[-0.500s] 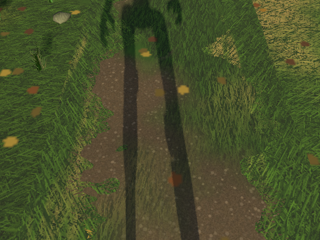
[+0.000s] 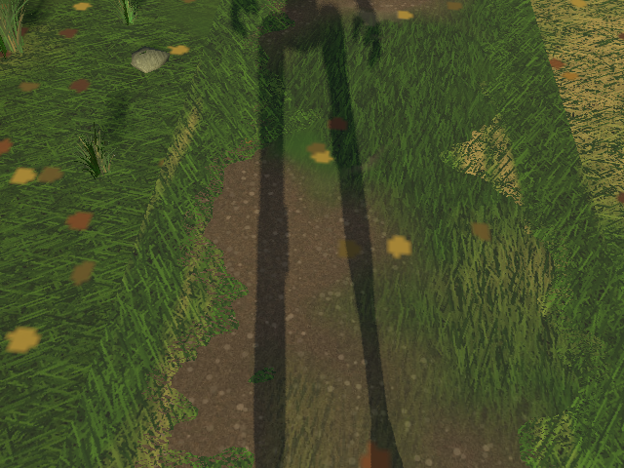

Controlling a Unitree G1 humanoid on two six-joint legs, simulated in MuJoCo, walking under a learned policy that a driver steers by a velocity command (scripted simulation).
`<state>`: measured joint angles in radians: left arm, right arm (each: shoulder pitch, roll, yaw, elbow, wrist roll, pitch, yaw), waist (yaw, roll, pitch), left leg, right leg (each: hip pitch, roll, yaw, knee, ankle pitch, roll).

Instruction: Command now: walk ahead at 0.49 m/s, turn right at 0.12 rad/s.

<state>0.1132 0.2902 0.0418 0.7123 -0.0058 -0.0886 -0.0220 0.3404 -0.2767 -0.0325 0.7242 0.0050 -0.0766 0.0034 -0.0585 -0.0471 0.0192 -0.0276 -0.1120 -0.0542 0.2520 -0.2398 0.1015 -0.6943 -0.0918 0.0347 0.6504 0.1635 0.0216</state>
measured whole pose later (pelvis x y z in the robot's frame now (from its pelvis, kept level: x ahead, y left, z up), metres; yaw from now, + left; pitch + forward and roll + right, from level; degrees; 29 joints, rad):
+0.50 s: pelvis +0.31 -0.05 +0.00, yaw -14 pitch +2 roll -1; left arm 0.33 0.29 0.05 0.72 -0.02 -0.05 0.00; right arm 0.10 -0.30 -0.01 0.63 -0.02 -0.10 0.00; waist 0.06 0.03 0.04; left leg -0.66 0.08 -0.12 0.70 -0.04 -0.08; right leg -0.16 0.13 0.13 0.35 -0.21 -0.08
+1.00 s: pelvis +0.58 -0.08 +0.00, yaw -25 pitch +2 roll +1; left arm 0.09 0.28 0.03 0.65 -0.01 -0.06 -0.03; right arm 0.40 -0.29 -0.05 0.82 0.02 -0.08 0.01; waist -0.11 -0.04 0.02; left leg -0.06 -0.03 0.02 0.27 -0.24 0.02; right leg -0.60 -0.07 0.04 0.66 -0.07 0.00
